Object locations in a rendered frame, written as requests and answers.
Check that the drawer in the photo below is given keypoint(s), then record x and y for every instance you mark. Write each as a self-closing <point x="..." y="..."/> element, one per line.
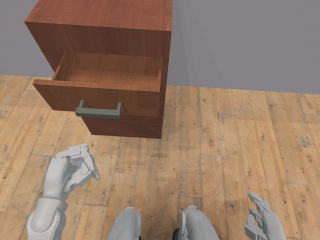
<point x="103" y="80"/>

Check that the right robot hand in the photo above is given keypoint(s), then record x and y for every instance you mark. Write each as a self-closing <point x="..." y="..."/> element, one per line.
<point x="269" y="225"/>

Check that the left robot thigh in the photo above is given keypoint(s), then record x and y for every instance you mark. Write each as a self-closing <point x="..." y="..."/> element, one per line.
<point x="127" y="226"/>

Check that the left robot hand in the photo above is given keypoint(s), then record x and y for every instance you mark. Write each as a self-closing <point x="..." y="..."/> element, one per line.
<point x="61" y="169"/>

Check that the handle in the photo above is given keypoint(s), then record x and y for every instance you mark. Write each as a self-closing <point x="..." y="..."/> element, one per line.
<point x="98" y="113"/>

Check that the cabinet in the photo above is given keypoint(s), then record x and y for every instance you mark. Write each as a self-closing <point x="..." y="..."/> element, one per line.
<point x="115" y="27"/>

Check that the robot thigh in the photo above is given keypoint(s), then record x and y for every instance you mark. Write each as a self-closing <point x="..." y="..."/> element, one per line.
<point x="196" y="226"/>
<point x="127" y="226"/>

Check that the right robot thigh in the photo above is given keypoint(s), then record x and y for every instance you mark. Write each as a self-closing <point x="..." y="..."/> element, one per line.
<point x="196" y="226"/>

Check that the robot left forearm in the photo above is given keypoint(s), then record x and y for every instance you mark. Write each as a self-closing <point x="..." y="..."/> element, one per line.
<point x="48" y="220"/>

